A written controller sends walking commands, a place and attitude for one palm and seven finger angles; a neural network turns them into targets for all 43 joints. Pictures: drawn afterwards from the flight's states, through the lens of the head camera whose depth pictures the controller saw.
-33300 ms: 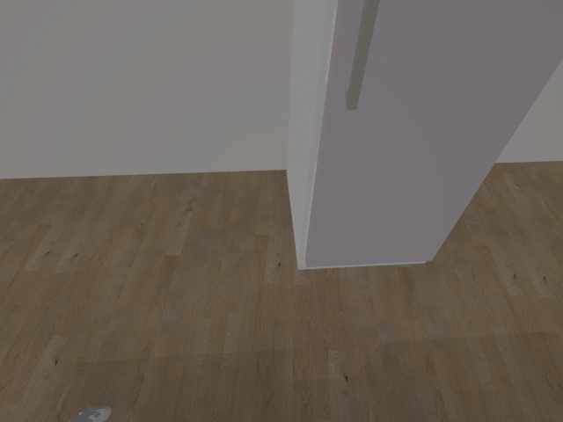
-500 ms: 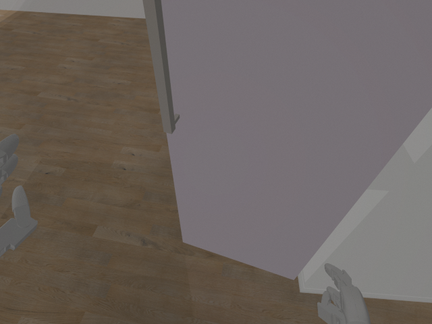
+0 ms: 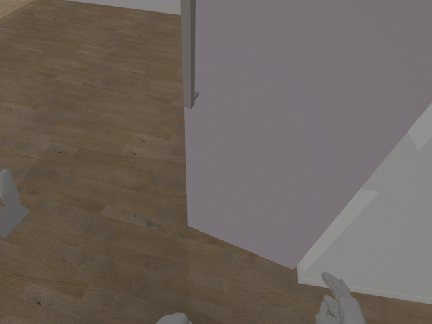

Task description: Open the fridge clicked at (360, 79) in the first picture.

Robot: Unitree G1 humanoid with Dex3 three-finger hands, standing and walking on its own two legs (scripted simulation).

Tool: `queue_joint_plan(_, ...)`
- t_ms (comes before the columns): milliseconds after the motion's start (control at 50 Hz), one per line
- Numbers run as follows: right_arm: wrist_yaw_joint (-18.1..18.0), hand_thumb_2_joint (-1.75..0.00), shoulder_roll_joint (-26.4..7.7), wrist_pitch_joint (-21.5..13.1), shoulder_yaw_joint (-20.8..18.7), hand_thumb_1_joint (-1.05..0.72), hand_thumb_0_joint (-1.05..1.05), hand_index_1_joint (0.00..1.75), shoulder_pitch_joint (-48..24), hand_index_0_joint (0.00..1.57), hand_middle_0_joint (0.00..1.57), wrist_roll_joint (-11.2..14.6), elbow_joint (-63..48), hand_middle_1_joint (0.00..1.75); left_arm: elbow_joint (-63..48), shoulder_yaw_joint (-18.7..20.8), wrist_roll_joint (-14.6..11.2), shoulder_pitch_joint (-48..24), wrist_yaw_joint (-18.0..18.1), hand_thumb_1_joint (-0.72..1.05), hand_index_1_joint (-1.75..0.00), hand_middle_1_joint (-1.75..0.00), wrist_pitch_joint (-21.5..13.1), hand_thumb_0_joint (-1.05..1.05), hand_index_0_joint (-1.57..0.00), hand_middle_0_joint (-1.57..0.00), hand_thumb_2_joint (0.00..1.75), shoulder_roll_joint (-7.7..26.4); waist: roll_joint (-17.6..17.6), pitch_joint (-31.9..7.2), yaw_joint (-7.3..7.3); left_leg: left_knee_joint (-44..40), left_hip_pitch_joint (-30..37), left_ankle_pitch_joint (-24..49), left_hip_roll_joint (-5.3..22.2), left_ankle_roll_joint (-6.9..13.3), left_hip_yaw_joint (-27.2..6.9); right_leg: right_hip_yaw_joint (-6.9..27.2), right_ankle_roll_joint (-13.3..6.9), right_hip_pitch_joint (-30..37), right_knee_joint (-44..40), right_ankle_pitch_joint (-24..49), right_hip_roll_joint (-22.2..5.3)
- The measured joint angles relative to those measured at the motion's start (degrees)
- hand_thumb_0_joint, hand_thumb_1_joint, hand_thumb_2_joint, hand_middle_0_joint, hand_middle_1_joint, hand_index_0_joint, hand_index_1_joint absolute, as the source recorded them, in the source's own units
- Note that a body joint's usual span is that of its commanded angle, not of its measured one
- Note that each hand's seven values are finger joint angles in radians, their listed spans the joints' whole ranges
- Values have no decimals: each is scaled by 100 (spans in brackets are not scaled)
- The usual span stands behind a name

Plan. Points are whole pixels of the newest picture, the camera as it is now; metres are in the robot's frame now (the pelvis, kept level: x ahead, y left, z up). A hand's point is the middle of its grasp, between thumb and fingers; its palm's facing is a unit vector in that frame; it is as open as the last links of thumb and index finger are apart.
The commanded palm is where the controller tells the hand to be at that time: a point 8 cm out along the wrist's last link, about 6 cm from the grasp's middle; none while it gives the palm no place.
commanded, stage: step back with the hand held close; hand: left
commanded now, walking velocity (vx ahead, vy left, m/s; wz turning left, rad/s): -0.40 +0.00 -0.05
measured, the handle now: (192, 19) +0.60 +0.12 +0.27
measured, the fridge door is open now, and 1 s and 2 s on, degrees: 75 75 75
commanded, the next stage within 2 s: stop stepping back and stand still in 0.56 s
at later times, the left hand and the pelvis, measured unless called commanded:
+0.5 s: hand out of the picture +0.13 +0.29 +0.18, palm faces +0.46 -0.81 -0.37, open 7.4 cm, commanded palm +0.06 +0.32 +0.19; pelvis -0.08 +0.02 +0.01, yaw +0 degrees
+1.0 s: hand out of the picture +0.04 +0.31 +0.17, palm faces +0.40 -0.86 -0.32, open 7.5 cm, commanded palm -0.02 +0.34 +0.19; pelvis -0.19 +0.05 +0.01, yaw -5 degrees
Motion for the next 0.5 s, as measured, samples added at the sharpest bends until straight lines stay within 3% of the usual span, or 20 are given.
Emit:
queue_joint_plan(120,-2,-90,-34,51,-39,-90,1,30,-135,21,20,8,-14,30,-67,-131,3,-69,31,88,-30,-30,-8,1,-21,-21,90,20,-76,57,-97,-91,-125,162,-27,39,6,57,15,-144,-36,77,13)
queue_joint_plan(200,-24,-90,28,-23,-112,-90,1,30,-66,21,20,3,-105,30,-139,5,59,-81,-62,88,-30,-30,-22,1,-21,-22,90,240,48,94,-306,-156,-277,742,113,135,-88,118,-48,-31,690,-367,319)
queue_joint_plan(240,5,-90,81,-60,-134,-90,1,30,8,21,20,-15,-77,30,-204,148,44,-5,-106,88,-30,-30,-81,1,-21,-22,90,367,63,-28,-328,-165,-434,904,199,122,-61,97,-108,290,770,-788,436)
queue_joint_plan(280,45,-90,117,-76,-132,-90,1,30,5,21,20,-29,-40,30,-270,313,-57,142,-106,88,-30,-30,-158,1,-21,-22,90,424,9,-164,-226,-230,-607,1034,239,48,54,124,-222,646,347,-1271,421)
queue_joint_plan(320,72,-90,117,-54,-152,-90,1,30,-162,21,20,-41,113,30,-269,317,-155,222,-75,88,-30,-30,-223,1,-21,-22,90,273,101,-102,-55,-314,-623,1028,352,-73,98,204,-192,656,108,-1144,498)
queue_joint_plan(380,45,-90,190,53,-127,-90,1,30,-210,21,20,-9,350,30,-251,27,-118,236,15,88,-30,-30,-117,1,-21,-21,90,127,-95,-177,173,25,-375,218,156,-296,41,438,-59,692,-81,-794,356)
queue_joint_plan(420,-6,-90,196,121,-68,-90,1,30,-183,21,20,-28,368,30,-207,-157,-45,144,43,88,-30,-30,-10,1,-21,-21,90,54,-205,-319,216,-9,-5,478,78,-344,28,546,0,678,-192,-702,260)
queue_joint_plan(500,-67,-90,218,174,-60,-90,1,30,-489,21,20,-6,206,30,51,-262,-53,-373,-14,88,-30,-30,123,1,-21,-21,90,82,-256,-160,67,-642,254,647,-29,34,92,560,38,326,180,-632,188)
